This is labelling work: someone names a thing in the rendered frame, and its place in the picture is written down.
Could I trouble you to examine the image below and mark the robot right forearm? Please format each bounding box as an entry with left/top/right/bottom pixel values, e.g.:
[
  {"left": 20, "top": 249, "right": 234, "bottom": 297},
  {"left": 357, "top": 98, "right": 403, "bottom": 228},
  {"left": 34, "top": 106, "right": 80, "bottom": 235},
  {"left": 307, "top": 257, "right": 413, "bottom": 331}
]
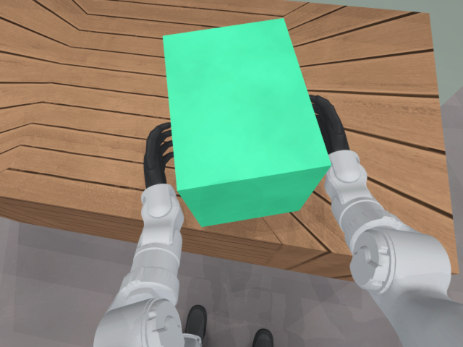
[{"left": 324, "top": 150, "right": 451, "bottom": 284}]

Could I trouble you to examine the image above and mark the carton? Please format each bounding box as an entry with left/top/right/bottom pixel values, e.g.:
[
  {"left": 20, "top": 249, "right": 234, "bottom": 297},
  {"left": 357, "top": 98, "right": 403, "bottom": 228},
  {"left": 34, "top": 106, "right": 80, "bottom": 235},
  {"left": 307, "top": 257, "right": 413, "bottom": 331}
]
[{"left": 163, "top": 18, "right": 331, "bottom": 227}]

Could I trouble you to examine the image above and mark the robot left forearm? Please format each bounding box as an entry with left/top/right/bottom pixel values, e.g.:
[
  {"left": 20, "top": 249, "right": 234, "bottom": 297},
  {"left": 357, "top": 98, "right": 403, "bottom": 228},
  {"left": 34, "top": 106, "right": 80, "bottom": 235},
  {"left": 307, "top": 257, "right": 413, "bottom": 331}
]
[{"left": 93, "top": 184, "right": 184, "bottom": 347}]

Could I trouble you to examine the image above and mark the left robot upper arm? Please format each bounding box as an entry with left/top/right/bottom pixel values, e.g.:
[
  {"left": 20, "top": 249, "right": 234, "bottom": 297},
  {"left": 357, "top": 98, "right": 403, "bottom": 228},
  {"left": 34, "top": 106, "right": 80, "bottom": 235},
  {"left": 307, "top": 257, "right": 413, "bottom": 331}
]
[{"left": 94, "top": 297, "right": 184, "bottom": 347}]

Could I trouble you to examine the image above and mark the left robot shin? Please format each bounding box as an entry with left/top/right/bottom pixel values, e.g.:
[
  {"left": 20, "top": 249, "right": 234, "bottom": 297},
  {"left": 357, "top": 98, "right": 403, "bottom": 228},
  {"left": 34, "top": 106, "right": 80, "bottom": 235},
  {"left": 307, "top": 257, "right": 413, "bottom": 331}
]
[{"left": 183, "top": 333, "right": 201, "bottom": 343}]

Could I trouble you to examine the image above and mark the right robot upper arm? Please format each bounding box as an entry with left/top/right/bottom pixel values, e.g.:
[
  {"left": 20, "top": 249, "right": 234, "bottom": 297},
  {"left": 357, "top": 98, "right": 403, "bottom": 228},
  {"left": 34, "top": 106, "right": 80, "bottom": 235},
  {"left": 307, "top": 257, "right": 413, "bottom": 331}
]
[{"left": 350, "top": 227, "right": 463, "bottom": 347}]

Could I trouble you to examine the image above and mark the pedestal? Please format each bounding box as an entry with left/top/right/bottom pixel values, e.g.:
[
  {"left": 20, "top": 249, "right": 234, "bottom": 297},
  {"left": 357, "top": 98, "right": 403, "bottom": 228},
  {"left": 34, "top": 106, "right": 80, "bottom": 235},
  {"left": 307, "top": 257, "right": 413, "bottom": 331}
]
[{"left": 0, "top": 0, "right": 459, "bottom": 282}]

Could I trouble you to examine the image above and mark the robot left hand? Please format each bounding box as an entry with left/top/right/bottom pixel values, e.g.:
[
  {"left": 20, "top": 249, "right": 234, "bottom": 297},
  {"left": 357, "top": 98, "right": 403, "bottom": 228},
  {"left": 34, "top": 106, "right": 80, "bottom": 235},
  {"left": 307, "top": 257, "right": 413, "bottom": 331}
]
[{"left": 143, "top": 122, "right": 174, "bottom": 188}]

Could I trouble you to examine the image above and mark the left robot foot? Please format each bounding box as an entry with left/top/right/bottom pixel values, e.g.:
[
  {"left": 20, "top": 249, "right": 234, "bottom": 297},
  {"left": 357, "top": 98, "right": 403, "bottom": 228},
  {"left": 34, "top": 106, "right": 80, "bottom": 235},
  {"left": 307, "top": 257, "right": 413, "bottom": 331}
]
[{"left": 185, "top": 305, "right": 207, "bottom": 343}]

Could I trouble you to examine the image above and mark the robot right hand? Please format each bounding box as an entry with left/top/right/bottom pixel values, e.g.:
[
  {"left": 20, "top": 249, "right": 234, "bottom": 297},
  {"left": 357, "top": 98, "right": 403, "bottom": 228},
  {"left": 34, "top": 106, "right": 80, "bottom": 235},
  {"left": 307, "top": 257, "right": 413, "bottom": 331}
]
[{"left": 309, "top": 95, "right": 350, "bottom": 155}]

